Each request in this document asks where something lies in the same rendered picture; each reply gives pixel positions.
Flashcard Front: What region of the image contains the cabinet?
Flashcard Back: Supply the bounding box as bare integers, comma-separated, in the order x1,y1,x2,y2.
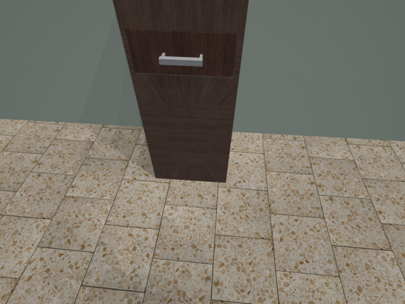
113,0,249,183

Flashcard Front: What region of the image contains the drawer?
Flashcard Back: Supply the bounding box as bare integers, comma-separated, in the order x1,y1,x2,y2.
127,28,237,77

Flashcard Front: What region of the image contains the handle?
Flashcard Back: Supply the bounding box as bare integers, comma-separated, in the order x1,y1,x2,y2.
159,53,203,67

